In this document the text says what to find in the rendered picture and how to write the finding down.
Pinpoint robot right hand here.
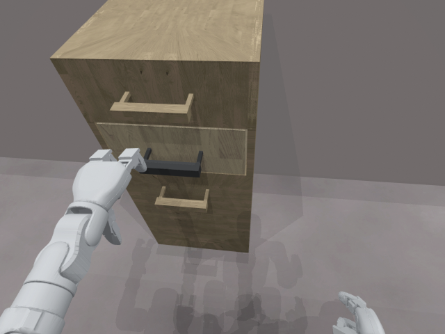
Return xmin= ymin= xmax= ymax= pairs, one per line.
xmin=332 ymin=292 xmax=385 ymax=334

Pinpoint cabinet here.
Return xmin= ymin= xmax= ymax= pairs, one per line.
xmin=50 ymin=0 xmax=264 ymax=253

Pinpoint handle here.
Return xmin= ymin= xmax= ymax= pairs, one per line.
xmin=155 ymin=197 xmax=208 ymax=213
xmin=139 ymin=148 xmax=203 ymax=177
xmin=110 ymin=102 xmax=191 ymax=124

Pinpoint robot left forearm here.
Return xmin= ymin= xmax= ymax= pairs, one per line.
xmin=0 ymin=201 xmax=109 ymax=334

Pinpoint drawer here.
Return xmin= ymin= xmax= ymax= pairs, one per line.
xmin=97 ymin=122 xmax=248 ymax=175

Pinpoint robot left hand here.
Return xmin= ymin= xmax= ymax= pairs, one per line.
xmin=72 ymin=148 xmax=147 ymax=245

